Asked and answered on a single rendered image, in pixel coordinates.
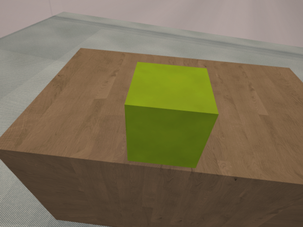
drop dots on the carton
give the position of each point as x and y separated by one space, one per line
170 112

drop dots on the pedestal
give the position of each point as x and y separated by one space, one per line
69 148

